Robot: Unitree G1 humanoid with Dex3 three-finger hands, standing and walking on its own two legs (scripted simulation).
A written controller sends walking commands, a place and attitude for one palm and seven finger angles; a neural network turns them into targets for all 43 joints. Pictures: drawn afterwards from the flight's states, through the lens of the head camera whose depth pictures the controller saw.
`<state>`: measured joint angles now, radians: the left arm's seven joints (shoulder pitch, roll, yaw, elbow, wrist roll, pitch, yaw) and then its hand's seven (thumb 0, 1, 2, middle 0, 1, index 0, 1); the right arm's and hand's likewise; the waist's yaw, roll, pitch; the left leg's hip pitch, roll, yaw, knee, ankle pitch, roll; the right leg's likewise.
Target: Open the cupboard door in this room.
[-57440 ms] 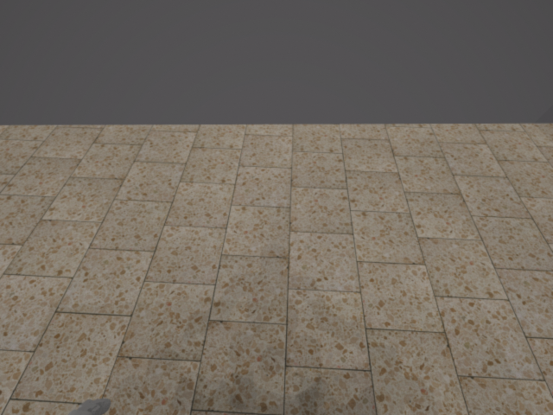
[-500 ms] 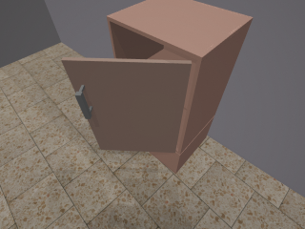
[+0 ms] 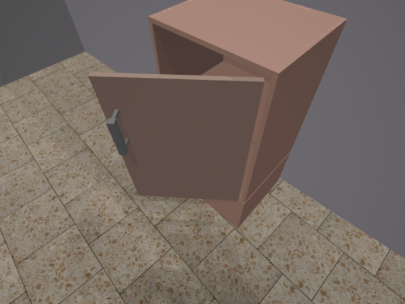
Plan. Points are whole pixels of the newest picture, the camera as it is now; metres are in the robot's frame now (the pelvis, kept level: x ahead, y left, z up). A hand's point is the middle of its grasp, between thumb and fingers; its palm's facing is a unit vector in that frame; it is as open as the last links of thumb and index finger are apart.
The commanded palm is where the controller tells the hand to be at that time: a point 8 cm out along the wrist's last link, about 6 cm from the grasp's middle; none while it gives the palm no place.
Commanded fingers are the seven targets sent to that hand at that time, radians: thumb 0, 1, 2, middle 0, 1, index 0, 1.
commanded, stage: shuffle to correct the standing spot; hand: left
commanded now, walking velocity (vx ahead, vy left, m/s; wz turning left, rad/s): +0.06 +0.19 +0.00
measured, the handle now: (120, 132) +0.55 +0.29 -0.04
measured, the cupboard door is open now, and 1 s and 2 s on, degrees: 39 39 39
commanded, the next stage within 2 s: come to a stop and stand still in 0.10 s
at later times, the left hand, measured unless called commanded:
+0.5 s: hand out of the picture +0.07 +0.21 -0.17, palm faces +0.02 -0.97 -0.24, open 7.3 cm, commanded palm none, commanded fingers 0.00 0.90 0.90 -0.20 -0.30 -0.20 -0.30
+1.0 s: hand out of the picture +0.02 +0.20 -0.16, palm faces -0.02 -0.97 -0.25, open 7.4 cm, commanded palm none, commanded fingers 0.00 0.90 0.90 -0.20 -0.30 -0.20 -0.30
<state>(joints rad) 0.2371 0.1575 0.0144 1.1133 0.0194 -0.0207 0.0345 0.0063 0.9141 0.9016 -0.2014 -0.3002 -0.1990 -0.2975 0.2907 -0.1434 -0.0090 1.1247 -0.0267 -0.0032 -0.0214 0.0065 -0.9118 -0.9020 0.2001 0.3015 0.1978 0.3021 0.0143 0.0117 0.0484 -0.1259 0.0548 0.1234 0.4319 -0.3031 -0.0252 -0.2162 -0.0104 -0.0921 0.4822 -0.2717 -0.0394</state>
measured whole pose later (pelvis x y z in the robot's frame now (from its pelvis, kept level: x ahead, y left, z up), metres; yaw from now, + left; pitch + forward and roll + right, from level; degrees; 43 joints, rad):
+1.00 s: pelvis -0.03 +0.02 +0.00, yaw -1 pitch -1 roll +1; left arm 0.24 0.17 -0.01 1.05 0.01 -0.01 0.03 0.00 0.91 0.90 -0.20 -0.30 -0.20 -0.30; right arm 0.29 -0.18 0.00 1.03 -0.03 0.00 -0.01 0.01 -0.92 -0.90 0.20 0.30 0.20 0.30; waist -0.01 0.04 0.02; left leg -0.15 0.03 0.14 0.45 -0.28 0.01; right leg -0.26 -0.01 -0.09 0.50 -0.22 -0.05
